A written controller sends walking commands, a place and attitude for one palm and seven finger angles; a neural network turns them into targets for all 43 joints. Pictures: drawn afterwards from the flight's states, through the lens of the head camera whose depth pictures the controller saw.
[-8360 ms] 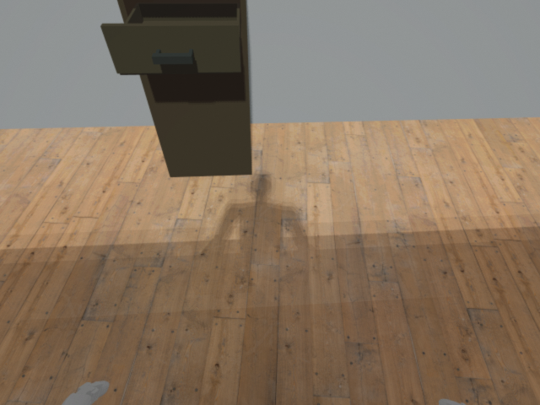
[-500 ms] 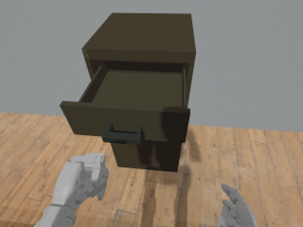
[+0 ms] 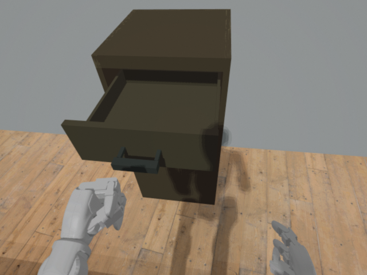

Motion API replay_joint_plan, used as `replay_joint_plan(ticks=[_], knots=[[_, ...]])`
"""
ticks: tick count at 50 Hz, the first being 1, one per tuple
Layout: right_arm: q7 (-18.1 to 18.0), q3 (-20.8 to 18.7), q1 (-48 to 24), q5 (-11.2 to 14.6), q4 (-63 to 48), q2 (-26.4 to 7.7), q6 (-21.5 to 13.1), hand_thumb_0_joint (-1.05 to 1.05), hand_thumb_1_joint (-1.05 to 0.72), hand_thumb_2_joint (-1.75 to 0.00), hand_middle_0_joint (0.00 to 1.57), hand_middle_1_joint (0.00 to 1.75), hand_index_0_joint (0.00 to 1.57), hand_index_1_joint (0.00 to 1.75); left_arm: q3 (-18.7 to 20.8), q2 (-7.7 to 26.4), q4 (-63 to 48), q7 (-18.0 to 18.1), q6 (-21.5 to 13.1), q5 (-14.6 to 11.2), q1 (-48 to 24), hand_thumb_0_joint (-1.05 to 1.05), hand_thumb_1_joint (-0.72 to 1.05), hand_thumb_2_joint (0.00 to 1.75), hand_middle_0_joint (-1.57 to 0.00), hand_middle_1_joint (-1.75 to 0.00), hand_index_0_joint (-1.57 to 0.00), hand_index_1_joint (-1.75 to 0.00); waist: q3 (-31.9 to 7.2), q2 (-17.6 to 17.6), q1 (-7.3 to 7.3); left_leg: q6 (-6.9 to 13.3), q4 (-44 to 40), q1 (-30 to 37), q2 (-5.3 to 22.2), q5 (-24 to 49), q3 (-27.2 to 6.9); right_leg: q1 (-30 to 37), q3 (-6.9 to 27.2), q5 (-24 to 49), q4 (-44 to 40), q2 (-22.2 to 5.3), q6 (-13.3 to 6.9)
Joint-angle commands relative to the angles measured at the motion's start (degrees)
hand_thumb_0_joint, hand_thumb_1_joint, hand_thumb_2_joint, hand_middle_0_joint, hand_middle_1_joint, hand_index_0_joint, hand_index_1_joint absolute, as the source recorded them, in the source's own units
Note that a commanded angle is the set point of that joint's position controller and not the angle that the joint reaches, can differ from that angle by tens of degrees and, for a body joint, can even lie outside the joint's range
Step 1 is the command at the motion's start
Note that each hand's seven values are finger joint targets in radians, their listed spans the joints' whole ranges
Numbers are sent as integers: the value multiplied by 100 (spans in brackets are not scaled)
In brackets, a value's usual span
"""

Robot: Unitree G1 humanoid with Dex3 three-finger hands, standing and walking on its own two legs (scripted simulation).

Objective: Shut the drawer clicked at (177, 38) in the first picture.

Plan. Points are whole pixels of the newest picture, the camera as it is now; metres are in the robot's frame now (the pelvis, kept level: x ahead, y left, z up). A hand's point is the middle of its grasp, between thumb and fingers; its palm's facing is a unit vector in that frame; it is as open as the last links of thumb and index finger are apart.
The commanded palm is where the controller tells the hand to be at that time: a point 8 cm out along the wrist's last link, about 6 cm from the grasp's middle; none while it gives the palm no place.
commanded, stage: bring the fist close to the handle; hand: left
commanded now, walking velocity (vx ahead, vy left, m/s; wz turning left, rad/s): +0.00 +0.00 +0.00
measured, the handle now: (137, 158) +0.38 +0.15 +0.04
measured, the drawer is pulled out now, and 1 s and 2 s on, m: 0.27 0.27 0.22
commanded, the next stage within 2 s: push the drawer shut in 1.08 s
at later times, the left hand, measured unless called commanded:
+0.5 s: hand (141, 208) +0.24 +0.11 +0.05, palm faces -0.14 -0.99 -0.03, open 3.3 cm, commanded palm +0.23 +0.17 +0.06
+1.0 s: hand (135, 197) +0.27 +0.13 +0.06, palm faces -0.06 -1.00 -0.03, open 3.3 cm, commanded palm +0.24 +0.17 +0.04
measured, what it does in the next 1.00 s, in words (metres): stands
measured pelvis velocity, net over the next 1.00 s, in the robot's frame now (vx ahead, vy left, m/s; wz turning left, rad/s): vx -0.01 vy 0.03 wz -0.03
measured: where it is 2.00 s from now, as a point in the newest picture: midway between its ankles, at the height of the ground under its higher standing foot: outside the picture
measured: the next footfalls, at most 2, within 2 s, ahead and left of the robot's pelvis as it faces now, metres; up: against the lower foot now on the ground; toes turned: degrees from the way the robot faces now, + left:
none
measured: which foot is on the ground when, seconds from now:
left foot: down 0.00-1.00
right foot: down 0.00-1.00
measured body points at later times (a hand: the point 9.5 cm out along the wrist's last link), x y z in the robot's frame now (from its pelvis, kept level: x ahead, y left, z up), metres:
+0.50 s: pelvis -0.01 +0.02 -0.01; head +0.03 +0.00 +0.44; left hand +0.25 +0.16 +0.06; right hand +0.16 -0.21 -0.10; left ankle -0.01 +0.12 -0.72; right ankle -0.01 -0.05 -0.72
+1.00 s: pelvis -0.01 +0.03 -0.02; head +0.03 +0.01 +0.42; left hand +0.26 +0.18 +0.06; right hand +0.15 -0.21 -0.11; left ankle -0.01 +0.12 -0.72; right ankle -0.01 -0.05 -0.72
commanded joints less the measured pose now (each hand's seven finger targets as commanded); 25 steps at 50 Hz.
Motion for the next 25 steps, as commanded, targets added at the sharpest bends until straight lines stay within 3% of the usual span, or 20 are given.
replay_joint_plan(ticks=[1, 5, 7, 8, 10, 15, 17, 20, 22, 23, 25], knots=[[-26, -254, -508, 39, -978, -495, -330, 0, -90, -90, 20, 30, 20, 30, 36, 355, -787, -214, -414, 36, -468, 0, 90, 90, -140, -160, -140, -160, -435, -810, -127, 181, -168, -295, -82, 995, -34, 565, 1255, 2001, -914, -744, 796], [-20, -278, -513, 4, -1004, -481, -204, 0, -90, -90, 20, 30, 20, 30, 432, 576, -593, -48, -456, 79, -547, 0, 90, 90, -140, -160, -140, -160, -593, -975, -58, 166, -174, -440, -101, 1009, 13, 678, 1254, 2208, -817, -753, 793], [-5, -295, -559, -12, -999, -449, -203, 0, -90, -90, 20, 30, 20, 30, 543, 619, -756, 127, -635, 107, -668, 0, 90, 90, -140, -160, -140, -160, -727, -727, -8, 161, -196, -368, -97, 1114, 40, 717, 1154, 2318, -695, -708, 705], [19, -287, -550, -18, -1035, -406, -218, 0, -90, -90, 20, 30, 20, 30, 373, 418, -826, 182, -730, 108, -698, 0, 90, 90, -140, -160, -140, -160, -822, -472, -14, 161, -211, -268, -97, 1149, 69, 646, 1057, 2208, -625, -663, 649], [53, -293, -490, -26, -1009, -400, -274, 0, -90, -90, 20, 30, 20, 30, 209, 273, -864, 269, -911, 102, -890, 0, 90, 90, -140, -160, -140, -160, -928, -355, -103, 170, -156, -128, -70, 1284, 54, 479, 900, 2244, -480, -576, 591], [84, -326, -408, -47, -931, -507, -287, 0, -90, -90, 20, 30, 20, 30, -372, -55, -209, 187, -1089, 198, -1201, 0, 90, 90, -140, -160, -140, -160, -605, -551, -328, 188, -16, -291, -30, 1028, -37, -225, 718, 1482, -350, -443, 511], [83, -340, -412, -50, -933, -553, -218, 0, -90, -90, 20, 30, 20, 30, -444, -44, 100, 162, -1024, 305, -1242, 0, 90, 90, -140, -160, -140, -160, -541, -556, -324, 194, 1, -399, -28, 909, -63, -378, 703, 1192, -326, -426, 482], [90, -367, -395, -50, -1030, -558, -94, 0, -90, -90, 20, 30, 20, 30, -279, 88, 346, 206, -922, 359, -1346, 0, 90, 90, -140, -160, -140, -160, -785, -649, -219, 182, 34, -513, -43, 848, -44, -354, 701, 1082, -210, -427, 469], [82, -362, -430, -71, -1031, -552, -6, 0, -90, -90, 20, 30, 20, 30, 69, 362, 347, 366, -942, 376, -1584, 0, 90, 90, -140, -160, -140, -160, -984, -658, -138, 174, 35, -557, -37, 956, -40, -252, 685, 1193, -96, -406, 445], [87, -364, -431, -81, -1054, -515, 36, 0, -90, -90, 20, 30, 20, 30, 129, 326, 323, 445, -980, 371, -1640, 0, 90, 90, -140, -160, -140, -160, -1149, -703, -120, 167, 40, -520, -29, 1086, -29, -181, 644, 1358, -5, -395, 435], [105, -339, -439, -87, -1053, -462, 69, 0, -90, -90, 20, 30, 20, 30, 107, 230, 230, 566, -1105, 338, -1956, 0, 90, 90, -140, -160, -140, -160, -1269, -467, -131, 141, 91, -511, -23, 1238, -25, -185, 602, 1542, 129, -380, 402]])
